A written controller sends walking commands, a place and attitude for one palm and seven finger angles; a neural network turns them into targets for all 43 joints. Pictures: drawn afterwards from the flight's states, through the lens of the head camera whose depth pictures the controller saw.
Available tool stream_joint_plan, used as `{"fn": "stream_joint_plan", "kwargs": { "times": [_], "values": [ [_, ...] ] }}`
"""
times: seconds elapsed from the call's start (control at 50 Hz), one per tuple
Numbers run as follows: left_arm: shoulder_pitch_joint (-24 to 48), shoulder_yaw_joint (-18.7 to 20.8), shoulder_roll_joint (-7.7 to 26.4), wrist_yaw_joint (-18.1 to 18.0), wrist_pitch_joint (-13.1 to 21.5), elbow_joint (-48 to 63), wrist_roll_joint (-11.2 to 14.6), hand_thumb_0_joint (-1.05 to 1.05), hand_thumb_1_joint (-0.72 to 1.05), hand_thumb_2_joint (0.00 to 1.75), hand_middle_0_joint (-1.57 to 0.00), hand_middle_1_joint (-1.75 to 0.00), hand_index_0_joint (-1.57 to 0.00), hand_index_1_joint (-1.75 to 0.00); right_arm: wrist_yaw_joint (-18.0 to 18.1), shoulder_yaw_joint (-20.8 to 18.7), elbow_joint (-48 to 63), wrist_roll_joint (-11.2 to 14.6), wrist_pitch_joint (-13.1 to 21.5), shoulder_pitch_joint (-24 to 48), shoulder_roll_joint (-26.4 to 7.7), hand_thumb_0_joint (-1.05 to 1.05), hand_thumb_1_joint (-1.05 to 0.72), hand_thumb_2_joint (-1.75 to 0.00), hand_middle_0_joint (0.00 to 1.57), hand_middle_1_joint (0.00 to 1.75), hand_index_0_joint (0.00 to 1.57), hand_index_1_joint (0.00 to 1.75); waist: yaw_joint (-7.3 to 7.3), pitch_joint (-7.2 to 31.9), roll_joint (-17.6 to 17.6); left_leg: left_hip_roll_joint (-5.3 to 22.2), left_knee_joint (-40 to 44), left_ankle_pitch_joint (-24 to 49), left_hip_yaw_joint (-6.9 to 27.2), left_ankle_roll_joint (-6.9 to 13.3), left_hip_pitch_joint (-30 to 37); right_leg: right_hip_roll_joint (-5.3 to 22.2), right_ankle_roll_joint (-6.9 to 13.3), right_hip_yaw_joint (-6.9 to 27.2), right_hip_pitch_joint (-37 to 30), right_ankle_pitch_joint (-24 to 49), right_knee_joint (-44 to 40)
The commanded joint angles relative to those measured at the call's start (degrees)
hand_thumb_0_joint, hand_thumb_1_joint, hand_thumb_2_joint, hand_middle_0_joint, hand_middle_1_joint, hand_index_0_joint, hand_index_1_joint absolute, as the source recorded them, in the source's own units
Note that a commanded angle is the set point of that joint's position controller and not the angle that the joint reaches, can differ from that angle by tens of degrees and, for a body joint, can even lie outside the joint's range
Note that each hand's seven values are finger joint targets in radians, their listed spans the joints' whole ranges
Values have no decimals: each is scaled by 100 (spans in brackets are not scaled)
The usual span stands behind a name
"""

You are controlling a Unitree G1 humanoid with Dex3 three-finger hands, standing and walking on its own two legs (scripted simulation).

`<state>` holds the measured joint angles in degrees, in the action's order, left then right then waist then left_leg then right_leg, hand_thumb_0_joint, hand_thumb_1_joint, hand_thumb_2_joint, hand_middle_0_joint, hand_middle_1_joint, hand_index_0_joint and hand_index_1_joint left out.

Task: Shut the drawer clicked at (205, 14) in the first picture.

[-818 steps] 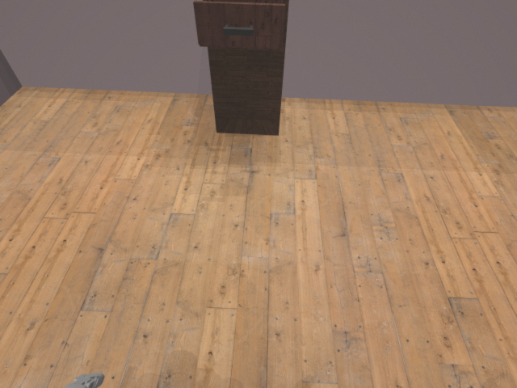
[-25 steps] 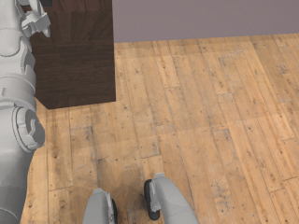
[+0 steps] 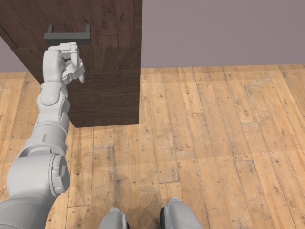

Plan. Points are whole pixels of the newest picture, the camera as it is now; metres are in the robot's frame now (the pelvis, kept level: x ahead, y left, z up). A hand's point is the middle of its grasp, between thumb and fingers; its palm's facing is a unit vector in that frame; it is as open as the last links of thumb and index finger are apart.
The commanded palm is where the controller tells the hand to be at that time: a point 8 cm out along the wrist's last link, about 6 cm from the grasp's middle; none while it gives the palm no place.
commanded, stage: draw the hand back to the body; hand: left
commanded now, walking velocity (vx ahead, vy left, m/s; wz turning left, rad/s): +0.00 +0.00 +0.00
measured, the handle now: (69, 33) +0.63 +0.18 +0.06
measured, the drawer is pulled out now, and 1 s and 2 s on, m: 0.00 0.00 0.00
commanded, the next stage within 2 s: step back with the hand held close in 1.34 s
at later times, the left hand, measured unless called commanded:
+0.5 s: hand (44, 108) +0.36 +0.18 +0.14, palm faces +0.03 -1.00 -0.07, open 3.3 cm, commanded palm +0.32 +0.23 +0.15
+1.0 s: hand out of the picture +0.23 +0.23 +0.20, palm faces +0.35 -0.87 -0.34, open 3.3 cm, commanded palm +0.17 +0.27 +0.22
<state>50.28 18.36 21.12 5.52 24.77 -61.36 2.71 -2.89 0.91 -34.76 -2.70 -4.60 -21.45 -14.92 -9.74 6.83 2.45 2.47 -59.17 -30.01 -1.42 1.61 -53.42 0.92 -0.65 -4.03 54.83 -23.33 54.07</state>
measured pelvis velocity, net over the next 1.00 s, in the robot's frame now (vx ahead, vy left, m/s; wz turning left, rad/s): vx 0.01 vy -0.01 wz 0.03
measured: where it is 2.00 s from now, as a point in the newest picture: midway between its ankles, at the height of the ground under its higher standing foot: outside the picture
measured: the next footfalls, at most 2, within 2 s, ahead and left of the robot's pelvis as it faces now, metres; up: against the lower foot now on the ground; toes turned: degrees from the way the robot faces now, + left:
none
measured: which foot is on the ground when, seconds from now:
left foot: down 0.00-1.00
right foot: down 0.00-1.00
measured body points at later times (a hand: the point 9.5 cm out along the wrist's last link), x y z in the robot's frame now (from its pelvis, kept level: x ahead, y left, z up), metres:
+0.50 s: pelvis +0.01 -0.01 +0.05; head +0.04 -0.02 +0.49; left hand +0.35 +0.23 +0.14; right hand +0.15 -0.25 -0.06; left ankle -0.03 +0.09 -0.67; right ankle +0.01 -0.13 -0.67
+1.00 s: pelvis +0.01 -0.01 +0.07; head +0.00 -0.03 +0.52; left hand +0.20 +0.27 +0.22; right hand +0.21 -0.21 -0.01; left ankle -0.03 +0.09 -0.67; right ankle +0.01 -0.13 -0.67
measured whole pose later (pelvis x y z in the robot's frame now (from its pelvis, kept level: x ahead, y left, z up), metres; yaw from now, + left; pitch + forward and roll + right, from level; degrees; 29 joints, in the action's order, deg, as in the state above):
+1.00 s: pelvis +0.01 -0.01 +0.07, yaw +2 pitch -4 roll -1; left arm -19.1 10.6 17.0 -4.8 3.0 15.9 2.8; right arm 3.5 3.1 -34.1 -0.4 2.8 -10.3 -12.8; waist 3.3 -0.9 4.4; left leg 0.0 -22.7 -16.4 -1.8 1.2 -2.7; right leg 1.6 -0.7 -3.9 5.5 -12.4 21.6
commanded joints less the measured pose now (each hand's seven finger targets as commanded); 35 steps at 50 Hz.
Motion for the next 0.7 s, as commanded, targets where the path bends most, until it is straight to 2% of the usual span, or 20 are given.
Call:
{"fn": "stream_joint_plan", "kwargs": {
  "times": [0.0, 0.02, 0.04, 0.06, 0.12, 0.16, 0.18, 0.2, 0.24, 0.28, 0.34, 0.4, 0.44, 0.46, 0.48, 0.5, 0.52, 0.54, 0.62, 0.68],
  "values": [
    [1420, 128, 970, 65, 283, 2014, 256, 0, 90, 90, -140, -160, -140, -160, 15, -400, 381, 110, -9, -1104, -924, 0, -90, -90, 20, 30, 20, 30, 154, 3527, 660, -70, 664, 4582, 371, -170, 2723, -315, 191, 125, -2063, 3071, -383],
    [1035, 119, 976, 87, 214, 2246, 308, 0, 90, 90, -140, -160, -140, -160, 9, -406, 462, 145, -5, -1075, -915, 0, -90, -90, 20, 30, 20, 30, 243, 3548, 625, -68, 753, 4685, 375, -160, 2732, -313, 205, 134, -2279, 3211, -414],
    [676, 75, 846, 94, 106, 2420, 382, 0, 90, 90, -140, -160, -140, -160, 4, -406, 536, 199, -3, -987, -868, 0, -90, -90, 20, 30, 20, 30, 280, 3404, 405, -82, 848, 4576, 286, -106, 2590, -301, 188, 167, -2543, 3392, -528],
    [392, 138, 920, 90, 13, 2648, 436, 0, 90, 90, -140, -160, -140, -160, 15, -410, 600, 236, 0, -918, -856, 0, -90, -90, 20, 30, 20, 30, 354, 3258, 221, -92, 971, 4404, 219, -68, 2357, -277, 187, 195, -2875, 3547, -594],
    [-125, 38, 804, 79, -161, 3428, 579, 0, 90, 90, -140, -160, -140, -160, 79, -405, 777, 342, 72, -664, -831, 0, -90, -90, 20, 30, 20, 30, 413, 2942, -9, -122, 1241, 4007, 97, -1, 2300, -271, 177, 224, -3340, 3632, -791],
    [-256, -157, 560, 91, -217, 3750, 656, 0, 90, 90, -140, -160, -140, -160, 123, -373, 766, 379, 149, -497, -778, 0, -90, -90, 20, 30, 20, 30, 399, 2585, 135, -132, 1403, 3812, 65, -19, 2527, -282, 158, 195, -3318, 3434, -970],
    [-345, -133, 638, 93, -212, 3959, 675, 0, 90, 90, -140, -160, -140, -160, 149, -377, 750, 390, 186, -439, -788, 0, -90, -90, 20, 30, 20, 30, 419, 2493, 82, -117, 1490, 3757, 79, -31, 2587, -274, 158, 169, -3360, 3326, -1024],
    [-533, -234, 506, 115, -238, 4030, 698, 0, 90, 90, -140, -160, -140, -160, 178, -372, 753, 406, 225, -369, -777, 0, -90, -90, 20, 30, 20, 30, 412, 2355, 20, -110, 1542, 3777, 74, -26, 2685, -277, 152, 156, -3350, 3296, -1079],
    [-732, -360, 391, 183, -283, 4273, 735, 0, 90, 90, -140, -160, -140, -160, 221, -350, 741, 433, 320, -232, -749, 0, -90, -90, 20, 30, 20, 30, 449, 2206, 287, -111, 1647, 3847, 88, -58, 2953, -255, 161, 139, -3329, 3193, -1174],
    [-1079, -339, 389, 258, -384, 4324, 803, 0, 90, 90, -140, -160, -140, -160, 258, -340, 729, 456, 404, -83, -754, 0, -90, -90, 20, 30, 20, 30, 497, 1995, 63, -123, 1787, 3534, 85, -58, 2959, -242, 162, 110, -3462, 3049, -1302],
    [-1489, -359, 360, 423, -570, 4572, 894, 0, 90, 90, -140, -160, -140, -160, 322, -288, 841, 502, 530, 226, -733, 0, -90, -90, 20, 30, 20, 30, 600, 1731, 111, -169, 2012, 3204, 70, -54, 2987, -200, 192, 95, -3677, 2906, -1449],
    [-2035, -341, 303, 543, -752, 4879, 1037, 0, 90, 90, -140, -160, -140, -160, 382, -242, 976, 540, 676, 540, -719, 0, -90, -90, 20, 30, 20, 30, 706, 1445, -190, -201, 2225, 2784, 58, -41, 2972, -166, 194, 69, -3906, 2732, -1625],
    [-2224, -258, 424, 626, -853, 5085, 1092, 0, 90, 90, -140, -160, -140, -160, 417, -196, 1039, 564, 769, 710, -717, 0, -90, -90, 20, 30, 20, 30, 764, 1226, -68, -230, 2352, 2572, 65, -34, 2990, -148, 212, 88, -3961, 2548, -1727],
    [-2411, -540, 826, 12, -986, 5735, 445, 0, 90, 90, -140, -160, -140, -160, 497, -251, 1074, 557, 675, 1090, -636, 0, -90, -90, 20, 30, 20, 30, 970, 1262, -79, -276, 2618, 2483, 11, -4, 3335, 2, 231, 282, -4264, 2200, -2051],
    [-2720, -626, 550, -309, -1136, 5946, 383, 0, 90, 90, -140, -160, -140, -160, 558, -232, 1153, 537, 679, 1166, -578, 0, -90, -90, 20, 30, 20, 30, 896, 1024, -119, -246, 2776, 2306, 23, -5, 3459, 8, 214, 253, -4212, 2009, -2231],
    [-3030, -733, 436, -519, -1276, 6025, 305, 0, 90, 90, -140, -160, -140, -160, 607, -198, 1124, 535, 672, 1258, -578, 0, -90, -90, 20, 30, 20, 30, 942, 867, -189, -220, 2907, 2264, 36, -2, 3531, 20, 216, 246, -4319, 1936, -2338],
    [-3117, -772, 455, -662, -1375, 6169, 267, 0, 90, 90, -140, -160, -140, -160, 644, -169, 1107, 536, 666, 1340, -592, 0, -90, -90, 20, 30, 20, 30, 931, 714, -350, -204, 3027, 2238, 82, 15, 3616, -3, 219, 234, -4365, 1863, -2472],
    [-3230, -776, 431, -771, -1463, 6278, 217, 0, 90, 90, -140, -160, -140, -160, 684, -138, 1078, 530, 659, 1407, -569, 0, -90, -90, 20, 30, 20, 30, 955, 567, -262, -192, 3138, 2268, 60, 18, 3766, -6, 215, 236, -4401, 1862, -2560],
    [-3375, -685, 566, -1037, -1639, 6857, 81, 0, 90, 90, -140, -160, -140, -160, 789, -71, 962, 459, 732, 1582, -552, 0, -90, -90, 20, 30, 20, 30, 1001, 276, -129, -196, 3518, 2317, 95, 25, 4226, -22, 221, 229, -4646, 1777, -2939],
    [-3858, -718, 436, -1106, -1686, 7350, 40, 0, 90, 90, -140, -160, -140, -160, 798, -31, 955, 405, 842, 1647, -487, 0, -90, -90, 20, 30, 20, 30, 1075, 279, 155, -200, 3742, 2599, 103, -8, 4582, -18, 233, 177, -4940, 1963, -3073]
  ]
}}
